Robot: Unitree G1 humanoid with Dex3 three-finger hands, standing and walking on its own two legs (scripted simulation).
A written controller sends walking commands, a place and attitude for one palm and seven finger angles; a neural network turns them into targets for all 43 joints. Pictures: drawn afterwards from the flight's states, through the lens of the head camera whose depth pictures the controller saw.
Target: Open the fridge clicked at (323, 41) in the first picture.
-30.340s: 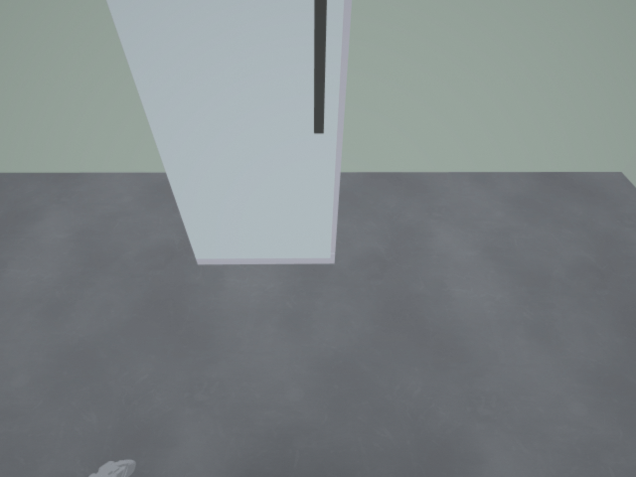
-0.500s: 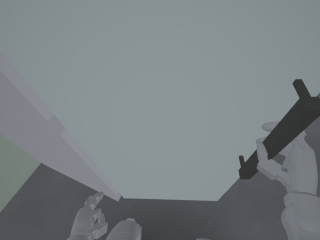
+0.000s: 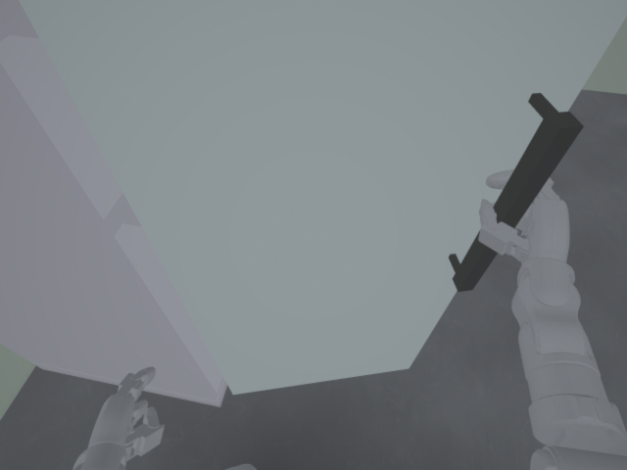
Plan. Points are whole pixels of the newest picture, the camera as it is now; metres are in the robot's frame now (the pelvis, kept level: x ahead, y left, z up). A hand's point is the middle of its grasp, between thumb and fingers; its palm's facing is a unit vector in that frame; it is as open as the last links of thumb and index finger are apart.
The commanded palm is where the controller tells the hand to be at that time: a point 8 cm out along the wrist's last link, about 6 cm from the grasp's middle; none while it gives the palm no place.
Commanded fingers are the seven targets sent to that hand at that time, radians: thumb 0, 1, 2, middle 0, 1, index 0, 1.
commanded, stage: stop walking and hold the door back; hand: right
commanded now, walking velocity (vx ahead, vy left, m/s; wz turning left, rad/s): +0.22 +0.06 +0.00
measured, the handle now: (493, 210) +0.44 -0.23 +0.09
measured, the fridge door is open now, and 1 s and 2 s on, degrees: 71 70 70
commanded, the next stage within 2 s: loosen the grip on the handle in 0.80 s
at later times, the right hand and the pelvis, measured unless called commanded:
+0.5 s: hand (486, 212) +0.41 -0.21 +0.11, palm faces +0.21 +0.96 -0.19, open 5.9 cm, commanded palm +0.37 -0.26 +0.10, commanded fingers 0.00 -0.90 -0.90 0.45 1.40 0.45 1.40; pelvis -0.02 -0.01 +0.00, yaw +2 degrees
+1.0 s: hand (499, 219) +0.40 -0.22 +0.11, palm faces +0.13 +0.98 -0.14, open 6.4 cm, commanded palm +0.36 -0.26 +0.10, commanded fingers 0.00 -0.17 -0.55 0.45 1.40 0.45 1.40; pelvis -0.02 -0.03 +0.00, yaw +3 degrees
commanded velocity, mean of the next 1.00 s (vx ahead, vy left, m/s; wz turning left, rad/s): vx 0.04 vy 0.01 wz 0.00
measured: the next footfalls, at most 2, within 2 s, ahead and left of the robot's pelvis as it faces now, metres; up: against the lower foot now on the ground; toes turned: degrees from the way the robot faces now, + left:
left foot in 0.24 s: +0.04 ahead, +0.09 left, +0.00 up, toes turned +5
right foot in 0.52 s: +0.07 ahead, -0.14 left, +0.00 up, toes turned -2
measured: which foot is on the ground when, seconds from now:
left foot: down 0.00-0.00, up 0.02-0.22, down 0.24-1.00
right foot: down 0.00-0.26, up 0.28-0.50, down 0.52-1.00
